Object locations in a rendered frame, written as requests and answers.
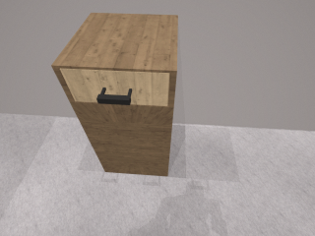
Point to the cabinet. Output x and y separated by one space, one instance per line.
135 138

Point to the drawer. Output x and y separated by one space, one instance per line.
148 88

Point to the handle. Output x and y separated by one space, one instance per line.
116 99

